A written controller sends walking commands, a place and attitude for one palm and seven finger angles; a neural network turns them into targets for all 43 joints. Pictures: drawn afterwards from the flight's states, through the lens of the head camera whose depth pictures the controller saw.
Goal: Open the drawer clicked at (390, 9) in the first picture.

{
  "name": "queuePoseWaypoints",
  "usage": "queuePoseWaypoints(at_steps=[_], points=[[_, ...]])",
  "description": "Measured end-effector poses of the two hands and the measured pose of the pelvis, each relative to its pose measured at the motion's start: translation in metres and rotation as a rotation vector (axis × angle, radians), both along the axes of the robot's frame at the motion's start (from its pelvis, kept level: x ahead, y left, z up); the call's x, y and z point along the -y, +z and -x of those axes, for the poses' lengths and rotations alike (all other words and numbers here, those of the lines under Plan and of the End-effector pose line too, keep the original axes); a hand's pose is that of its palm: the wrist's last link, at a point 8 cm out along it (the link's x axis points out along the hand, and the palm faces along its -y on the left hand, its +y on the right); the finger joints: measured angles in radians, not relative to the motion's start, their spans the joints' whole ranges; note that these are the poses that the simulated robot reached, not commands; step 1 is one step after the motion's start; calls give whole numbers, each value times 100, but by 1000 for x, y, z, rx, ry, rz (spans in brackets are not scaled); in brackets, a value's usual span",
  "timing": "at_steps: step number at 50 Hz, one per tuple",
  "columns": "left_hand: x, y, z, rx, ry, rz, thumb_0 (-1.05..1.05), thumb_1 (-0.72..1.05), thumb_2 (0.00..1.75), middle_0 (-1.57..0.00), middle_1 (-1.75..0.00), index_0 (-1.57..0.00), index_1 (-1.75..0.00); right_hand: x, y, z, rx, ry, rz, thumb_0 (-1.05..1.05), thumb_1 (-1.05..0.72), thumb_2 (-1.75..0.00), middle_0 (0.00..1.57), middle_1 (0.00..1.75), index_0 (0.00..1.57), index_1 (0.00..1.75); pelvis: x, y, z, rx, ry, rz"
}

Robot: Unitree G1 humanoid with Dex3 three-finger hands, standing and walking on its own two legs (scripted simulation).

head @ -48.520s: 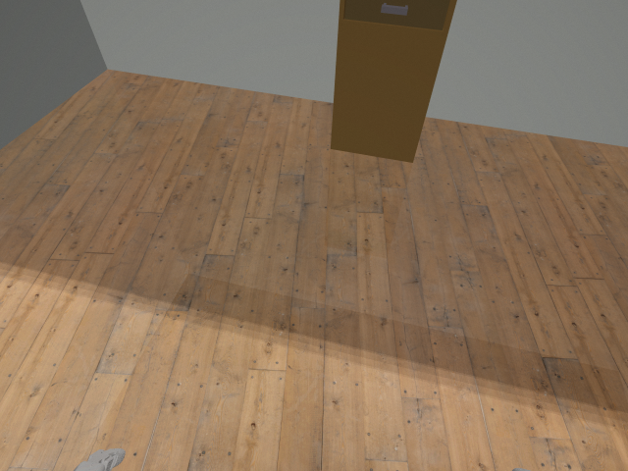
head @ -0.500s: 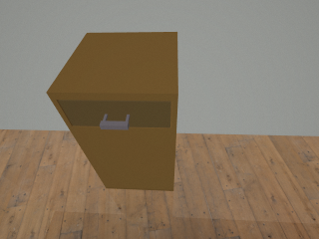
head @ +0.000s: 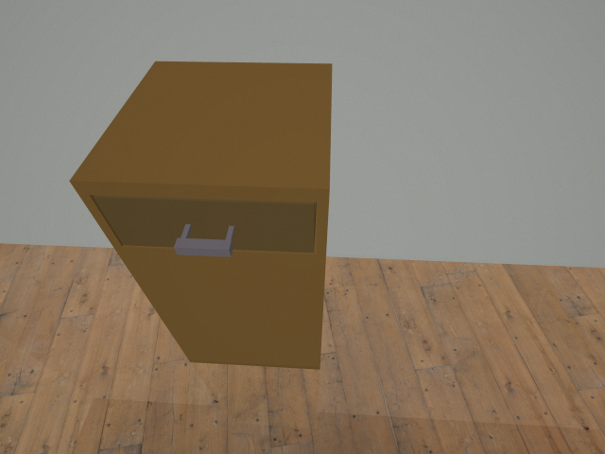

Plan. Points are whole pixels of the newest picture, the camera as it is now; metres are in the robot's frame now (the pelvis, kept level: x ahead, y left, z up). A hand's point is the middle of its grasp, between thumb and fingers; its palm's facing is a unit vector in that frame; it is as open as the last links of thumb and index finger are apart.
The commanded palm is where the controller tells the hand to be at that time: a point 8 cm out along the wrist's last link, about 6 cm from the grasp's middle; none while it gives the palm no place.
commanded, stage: come to a stop and stand still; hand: left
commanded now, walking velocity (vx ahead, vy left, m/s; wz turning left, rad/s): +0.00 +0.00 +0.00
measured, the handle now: (206, 238) +0.48 +0.21 -0.05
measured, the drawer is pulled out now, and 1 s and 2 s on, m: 0.00 0.00 0.00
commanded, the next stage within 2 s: look again from close up in 0.42 s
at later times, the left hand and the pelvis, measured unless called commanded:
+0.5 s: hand out of the picture -0.01 +0.15 -0.17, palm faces +0.03 -0.98 -0.19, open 7.3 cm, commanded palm none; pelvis +0.01 -0.01 +0.00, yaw +0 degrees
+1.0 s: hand out of the picture -0.01 +0.15 -0.17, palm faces +0.04 -0.98 -0.18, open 7.4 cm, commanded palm none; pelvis +0.01 -0.01 +0.00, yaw +0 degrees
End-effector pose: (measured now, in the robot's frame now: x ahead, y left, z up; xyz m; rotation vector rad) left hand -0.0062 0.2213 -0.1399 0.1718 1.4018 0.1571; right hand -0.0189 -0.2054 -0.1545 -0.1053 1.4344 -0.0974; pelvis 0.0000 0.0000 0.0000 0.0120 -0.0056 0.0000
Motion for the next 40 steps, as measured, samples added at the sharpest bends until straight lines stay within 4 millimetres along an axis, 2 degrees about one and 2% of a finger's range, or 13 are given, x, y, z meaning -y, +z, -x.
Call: queuePoseWaypoints(at_steps=[20, 40], points=[[16, -3, 2, -25, 26, 22, 1, 92, 90, -20, -30, -19, -30, 8, 2, -14, -2, 1, 13, 1, -91, -90, 19, 30, 20, 30, 8, 0, -12, -4, 5, 4], [21, -3, 7, -38, 35, 32, 1, 92, 90, -20, -30, -19, -30, 4, 2, -4, -31, -6, 3, 1, -91, -90, 19, 30, 20, 30, 10, 0, -13, -6, 7, 4]])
